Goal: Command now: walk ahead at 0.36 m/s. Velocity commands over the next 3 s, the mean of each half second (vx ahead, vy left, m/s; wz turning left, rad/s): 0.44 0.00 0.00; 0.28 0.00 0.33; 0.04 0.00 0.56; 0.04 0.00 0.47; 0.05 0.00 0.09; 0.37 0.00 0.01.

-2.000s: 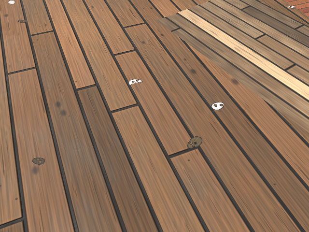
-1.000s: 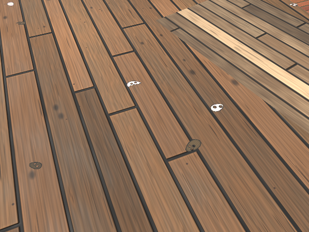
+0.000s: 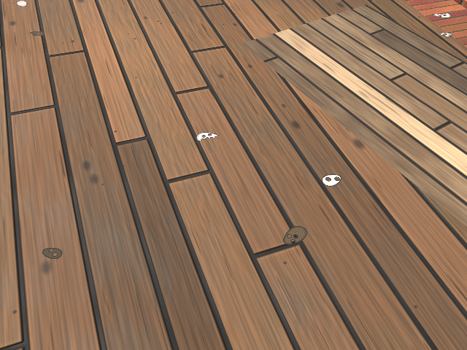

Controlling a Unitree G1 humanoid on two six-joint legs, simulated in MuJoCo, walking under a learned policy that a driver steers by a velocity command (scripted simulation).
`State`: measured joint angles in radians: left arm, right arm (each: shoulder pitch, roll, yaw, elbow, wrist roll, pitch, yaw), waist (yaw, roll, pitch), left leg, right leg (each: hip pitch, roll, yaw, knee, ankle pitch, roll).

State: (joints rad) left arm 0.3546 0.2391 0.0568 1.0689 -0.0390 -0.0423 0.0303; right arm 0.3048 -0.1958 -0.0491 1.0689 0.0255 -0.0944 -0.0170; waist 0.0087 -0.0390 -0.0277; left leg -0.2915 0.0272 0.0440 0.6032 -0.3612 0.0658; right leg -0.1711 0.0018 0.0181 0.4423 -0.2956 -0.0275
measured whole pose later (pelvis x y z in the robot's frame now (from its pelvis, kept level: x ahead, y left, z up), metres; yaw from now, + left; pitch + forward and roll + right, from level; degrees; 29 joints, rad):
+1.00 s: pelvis +0.47 +0.03 -0.02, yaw +11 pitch +2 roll -3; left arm 0.17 0.28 0.06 0.95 0.00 -0.03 0.05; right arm 0.13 -0.25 -0.08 0.77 0.00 -0.04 0.03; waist 0.01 0.01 0.05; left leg -0.49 0.01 0.03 0.57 -0.09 0.08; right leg -0.16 -0.03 -0.22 0.66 -0.46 0.01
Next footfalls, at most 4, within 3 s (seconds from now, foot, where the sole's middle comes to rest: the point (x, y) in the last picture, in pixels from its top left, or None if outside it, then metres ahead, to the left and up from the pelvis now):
0.02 left None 0.04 0.12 -0.78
0.50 right None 0.42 -0.10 -0.78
0.98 left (184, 327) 0.60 0.14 -0.78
1.46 right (259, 319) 0.63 -0.08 -0.78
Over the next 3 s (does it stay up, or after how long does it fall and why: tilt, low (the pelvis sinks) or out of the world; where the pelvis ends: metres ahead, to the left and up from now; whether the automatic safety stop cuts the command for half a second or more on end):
stays up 0.68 0.17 -0.01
